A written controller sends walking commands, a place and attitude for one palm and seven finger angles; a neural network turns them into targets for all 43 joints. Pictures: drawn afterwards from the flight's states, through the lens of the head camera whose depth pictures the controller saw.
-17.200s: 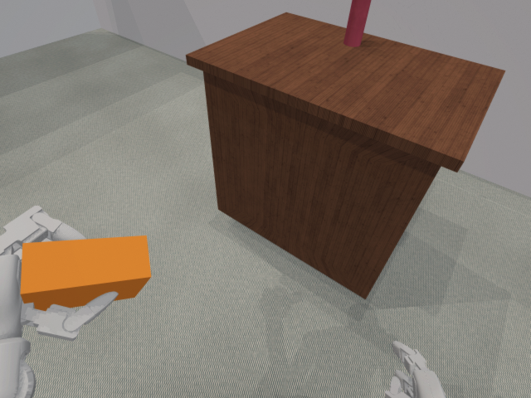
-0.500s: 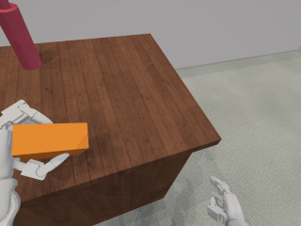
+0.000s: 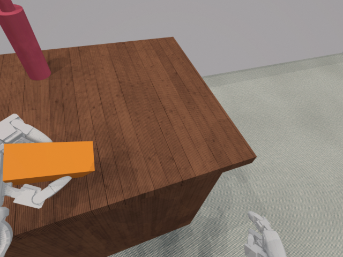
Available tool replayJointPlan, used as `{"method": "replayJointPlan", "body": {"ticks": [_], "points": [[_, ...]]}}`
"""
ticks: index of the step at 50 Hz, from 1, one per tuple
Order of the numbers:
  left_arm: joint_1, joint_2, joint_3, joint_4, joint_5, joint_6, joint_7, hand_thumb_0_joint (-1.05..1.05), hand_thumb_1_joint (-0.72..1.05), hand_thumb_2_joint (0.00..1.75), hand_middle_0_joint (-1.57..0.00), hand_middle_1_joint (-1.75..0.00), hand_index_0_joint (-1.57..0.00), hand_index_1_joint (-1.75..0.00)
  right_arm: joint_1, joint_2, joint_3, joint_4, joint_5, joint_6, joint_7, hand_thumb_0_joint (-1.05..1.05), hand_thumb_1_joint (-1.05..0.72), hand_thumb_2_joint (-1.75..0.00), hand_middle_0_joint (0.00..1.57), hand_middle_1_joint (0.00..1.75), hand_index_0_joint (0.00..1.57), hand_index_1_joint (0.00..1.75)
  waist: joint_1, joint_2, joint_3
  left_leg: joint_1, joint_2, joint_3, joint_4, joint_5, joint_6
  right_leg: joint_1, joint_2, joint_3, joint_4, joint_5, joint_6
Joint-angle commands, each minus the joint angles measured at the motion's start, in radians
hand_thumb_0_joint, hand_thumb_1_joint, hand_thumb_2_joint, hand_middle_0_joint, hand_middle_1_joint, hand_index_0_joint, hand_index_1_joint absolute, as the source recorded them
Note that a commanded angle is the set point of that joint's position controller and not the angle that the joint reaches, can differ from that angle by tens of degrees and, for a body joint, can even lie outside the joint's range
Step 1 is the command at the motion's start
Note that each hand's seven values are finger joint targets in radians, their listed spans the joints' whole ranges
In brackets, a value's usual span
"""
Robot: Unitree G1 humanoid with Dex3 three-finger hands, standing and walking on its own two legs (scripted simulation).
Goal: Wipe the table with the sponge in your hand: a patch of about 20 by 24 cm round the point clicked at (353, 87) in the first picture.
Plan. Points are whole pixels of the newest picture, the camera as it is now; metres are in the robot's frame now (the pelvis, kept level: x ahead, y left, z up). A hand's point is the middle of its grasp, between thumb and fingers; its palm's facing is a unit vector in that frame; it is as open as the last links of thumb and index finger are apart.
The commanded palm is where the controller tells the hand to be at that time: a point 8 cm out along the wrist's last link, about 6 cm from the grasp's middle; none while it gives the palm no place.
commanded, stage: look again from close up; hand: left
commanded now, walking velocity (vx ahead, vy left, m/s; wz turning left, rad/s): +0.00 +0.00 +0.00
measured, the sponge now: (63, 162) +0.23 +0.22 +0.14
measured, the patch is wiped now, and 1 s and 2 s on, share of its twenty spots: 0.00 0.00 0.00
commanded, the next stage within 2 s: shuffle to correct the standing spot in 0.20 s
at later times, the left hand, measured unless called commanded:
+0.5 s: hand (58, 162) +0.22 +0.22 +0.16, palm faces +0.40 -0.84 -0.36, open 9.3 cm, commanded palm +0.16 +0.25 +0.18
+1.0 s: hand (101, 169) +0.22 +0.15 +0.16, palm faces +0.35 -0.85 -0.39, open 9.3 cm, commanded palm +0.17 +0.19 +0.18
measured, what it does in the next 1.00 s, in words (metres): shifts its weight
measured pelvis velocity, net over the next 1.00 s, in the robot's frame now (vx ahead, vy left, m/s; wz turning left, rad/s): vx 0.01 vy -0.09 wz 0.01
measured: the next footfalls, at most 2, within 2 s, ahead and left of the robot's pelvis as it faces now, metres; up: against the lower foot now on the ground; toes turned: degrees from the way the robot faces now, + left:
none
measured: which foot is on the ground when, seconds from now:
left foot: down 0.00-1.00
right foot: down 0.00-1.00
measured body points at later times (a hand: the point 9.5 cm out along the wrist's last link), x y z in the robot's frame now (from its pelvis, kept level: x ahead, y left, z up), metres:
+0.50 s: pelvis +0.00 -0.04 +0.00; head +0.03 -0.01 +0.45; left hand +0.19 +0.26 +0.18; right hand +0.18 -0.26 -0.07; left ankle +0.01 +0.04 -0.74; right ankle +0.01 -0.15 -0.74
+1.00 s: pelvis +0.01 -0.09 +0.00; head +0.05 -0.08 +0.44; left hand +0.20 +0.20 +0.18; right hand +0.18 -0.33 -0.09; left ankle +0.01 +0.04 -0.74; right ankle +0.01 -0.16 -0.74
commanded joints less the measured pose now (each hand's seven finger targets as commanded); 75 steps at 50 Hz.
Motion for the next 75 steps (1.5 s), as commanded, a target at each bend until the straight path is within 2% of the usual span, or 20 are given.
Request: {"method": "replayJointPlan", "body": {"ticks": [1,5,6,12,17,27,31,35,36,41,45,49,50,53,55,58,60,69,73,75], "points": [[-0.020,0.116,0.085,-0.170,-0.012,-0.066,0.018,0.00,0.10,1.30,-1.20,-1.60,-1.20,-1.60,-0.079,-0.141,-0.053,-0.145,0.003,-0.046,-0.013,0.00,-0.90,-0.90,0.20,0.30,0.20,0.30,-0.004,0.123,-0.168,-0.052,0.160,-0.163,-0.166,0.187,-0.121,0.120,-0.006,0.023,0.006,0.094,-0.049],[-0.036,0.136,0.102,-0.160,-0.008,-0.062,0.021,0.00,0.10,1.30,-1.20,-1.60,-1.20,-1.60,-0.091,-0.143,-0.057,-0.145,0.009,-0.044,-0.019,0.00,-0.90,-0.90,0.20,0.30,0.20,0.30,-0.007,0.100,-0.153,-0.079,0.152,-0.152,-0.179,0.086,-0.106,0.125,-0.011,0.039,-0.006,0.095,-0.048],[-0.039,0.110,0.077,-0.151,-0.011,-0.062,0.018,0.00,0.10,1.30,-1.20,-1.60,-1.20,-1.60,-0.080,-0.142,-0.054,-0.143,0.006,-0.042,-0.019,0.00,-0.90,-0.90,0.20,0.30,0.20,0.30,-0.008,0.088,-0.153,-0.086,0.148,-0.160,-0.183,0.070,-0.102,0.127,-0.010,0.037,-0.008,0.090,-0.049],[-0.091,0.134,0.079,-0.191,-0.005,-0.064,0.023,0.00,0.10,1.30,-1.20,-1.60,-1.20,-1.60,-0.091,-0.141,-0.052,-0.149,0.005,-0.054,-0.026,0.00,-0.90,-0.90,0.20,0.30,0.20,0.30,-0.004,0.103,-0.149,-0.112,0.139,-0.164,-0.187,-0.011,-0.071,0.147,-0.018,0.057,-0.017,0.082,-0.049],[-0.099,0.132,0.078,-0.197,-0.010,-0.060,0.025,0.00,0.10,1.30,-1.20,-1.60,-1.20,-1.60,-0.091,-0.140,-0.051,-0.143,0.004,-0.061,-0.027,0.00,-0.90,-0.90,0.20,0.30,0.20,0.30,-0.005,0.108,-0.154,-0.075,0.141,-0.171,-0.184,0.041,-0.077,0.124,-0.009,0.059,-0.017,0.090,-0.051],[-0.036,0.136,0.092,-0.202,-0.035,-0.028,0.011,0.00,0.10,1.30,-1.20,-1.60,-1.20,-1.60,-0.086,-0.139,-0.069,-0.163,0.010,-0.031,-0.011,0.00,-0.90,-0.90,0.20,0.30,0.20,0.30,-0.010,0.102,-0.195,0.010,0.189,-0.155,-0.107,0.307,-0.091,0.092,-0.005,0.043,-0.014,0.173,-0.044],[-0.023,0.137,0.093,-0.245,-0.046,-0.022,0.010,0.00,0.10,1.30,-1.20,-1.60,-1.20,-1.60,-0.097,-0.137,-0.065,-0.166,0.009,-0.024,-0.013,0.00,-0.90,-0.90,0.20,0.30,0.20,0.30,-0.013,0.131,-0.200,-0.013,0.195,-0.155,-0.104,0.265,-0.084,0.088,-0.008,0.047,-0.002,0.161,-0.049],[0.000,0.182,0.139,-0.275,-0.049,-0.017,0.016,0.00,0.10,1.30,-1.20,-1.60,-1.20,-1.60,-0.102,-0.133,-0.072,-0.169,0.011,-0.027,-0.020,0.00,-0.90,-0.90,0.20,0.30,0.20,0.30,-0.010,0.133,-0.207,-0.013,0.210,-0.146,-0.069,0.234,-0.070,0.074,-0.021,0.067,-0.006,0.172,-0.052],[0.004,0.155,0.113,-0.269,-0.054,-0.015,0.012,0.00,0.10,1.30,-1.20,-1.60,-1.20,-1.60,-0.093,-0.134,-0.071,-0.169,0.007,-0.024,-0.020,0.00,-0.90,-0.90,0.20,0.30,0.20,0.30,-0.013,0.126,-0.209,-0.023,0.204,-0.142,-0.060,0.221,-0.068,0.077,-0.023,0.069,-0.005,0.176,-0.054],[0.041,0.164,0.125,-0.255,-0.067,-0.001,0.013,0.00,0.10,1.30,-1.20,-1.60,-1.20,-1.60,-0.079,-0.138,-0.079,-0.162,0.007,-0.020,-0.028,0.00,-0.90,-0.90,0.20,0.30,0.20,0.30,-0.019,0.074,-0.228,-0.020,0.179,-0.111,0.018,0.171,-0.073,0.052,-0.066,0.117,-0.016,0.206,-0.075],[0.057,0.172,0.132,-0.239,-0.072,0.013,0.023,0.00,0.10,1.30,-1.20,-1.60,-1.20,-1.60,-0.088,-0.135,-0.079,-0.157,0.015,-0.015,-0.036,0.00,-0.90,-0.90,0.20,0.30,0.20,0.30,-0.024,0.007,-0.202,-0.037,0.127,-0.075,0.097,0.059,-0.082,-0.004,-0.131,0.204,-0.064,0.182,-0.090],[0.071,0.167,0.132,-0.219,-0.063,0.006,0.051,0.00,0.10,1.30,-1.20,-1.60,-1.20,-1.60,-0.100,-0.125,-0.058,-0.152,0.023,-0.006,-0.034,0.00,-0.90,-0.90,0.20,0.30,0.20,0.30,-0.016,-0.033,-0.176,-0.127,0.077,-0.073,0.154,-0.024,-0.082,0.045,-0.208,0.298,-0.153,0.099,-0.068],[0.082,0.181,0.143,-0.222,-0.056,0.007,0.060,0.00,0.10,1.30,-1.20,-1.60,-1.20,-1.60,-0.117,-0.129,-0.056,-0.143,0.022,-0.004,-0.038,0.00,-0.90,-0.90,0.20,0.30,0.20,0.30,-0.014,-0.008,-0.173,-0.125,0.079,-0.082,0.143,-0.014,-0.081,0.048,-0.216,0.308,-0.150,0.133,-0.074],[0.056,0.177,0.133,-0.249,-0.051,-0.009,0.066,0.00,0.10,1.30,-1.20,-1.60,-1.20,-1.60,-0.120,-0.128,-0.048,-0.140,0.018,-0.007,-0.041,0.00,-0.90,-0.90,0.20,0.30,0.20,0.30,-0.010,0.000,-0.183,-0.109,0.084,-0.084,0.054,0.036,-0.072,0.099,-0.198,0.245,-0.117,0.177,-0.054],[0.035,0.182,0.124,-0.263,-0.041,-0.012,0.070,0.00,0.10,1.30,-1.20,-1.60,-1.20,-1.60,-0.137,-0.135,-0.049,-0.130,0.014,-0.013,-0.048,0.00,-0.90,-0.90,0.20,0.30,0.20,0.30,-0.007,0.053,-0.175,-0.036,0.102,-0.098,-0.022,0.129,-0.065,0.073,-0.164,0.196,-0.075,0.206,-0.044],[0.028,0.175,0.120,-0.242,-0.038,-0.015,0.068,0.00,0.10,1.30,-1.20,-1.60,-1.20,-1.60,-0.118,-0.143,-0.056,-0.134,0.013,-0.017,-0.048,0.00,-0.90,-0.90,0.20,0.30,0.20,0.30,-0.007,0.069,-0.218,0.014,0.146,-0.131,-0.038,0.290,-0.050,0.119,-0.096,0.122,-0.017,0.282,-0.016],[0.037,0.165,0.114,-0.230,-0.032,-0.007,0.065,0.00,0.10,1.30,-1.20,-1.60,-1.20,-1.60,-0.121,-0.141,-0.056,-0.132,0.016,-0.014,-0.047,0.00,-0.90,-0.90,0.20,0.30,0.20,0.30,-0.013,0.087,-0.238,0.024,0.153,-0.145,-0.044,0.339,-0.053,0.142,-0.090,0.108,0.008,0.324,-0.034],[0.039,0.140,0.088,-0.211,-0.031,-0.002,0.040,0.00,0.10,1.30,-1.20,-1.60,-1.20,-1.60,-0.096,-0.138,-0.053,-0.153,0.014,-0.004,-0.038,0.00,-0.90,-0.90,0.20,0.30,0.20,0.30,-0.018,0.076,-0.195,-0.032,0.165,-0.185,-0.109,0.287,-0.063,0.147,-0.061,0.079,-0.010,0.221,-0.060],[-0.019,0.140,0.077,-0.232,-0.027,-0.005,0.037,0.00,0.10,1.30,-1.20,-1.60,-1.20,-1.60,-0.092,-0.136,-0.049,-0.153,0.010,-0.008,-0.040,0.00,-0.90,-0.90,0.20,0.30,0.20,0.30,-0.019,0.111,-0.180,-0.030,0.168,-0.193,-0.133,0.278,-0.072,0.138,-0.052,0.070,-0.010,0.196,-0.060],[-0.052,0.152,0.082,-0.257,-0.020,-0.011,0.042,0.00,0.10,1.30,-1.20,-1.60,-1.20,-1.60,-0.100,-0.131,-0.047,-0.148,0.011,-0.014,-0.044,0.00,-0.90,-0.90,0.20,0.30,0.20,0.30,-0.021,0.168,-0.172,-0.022,0.166,-0.193,-0.145,0.270,-0.080,0.125,-0.048,0.065,-0.002,0.177,-0.061]]}}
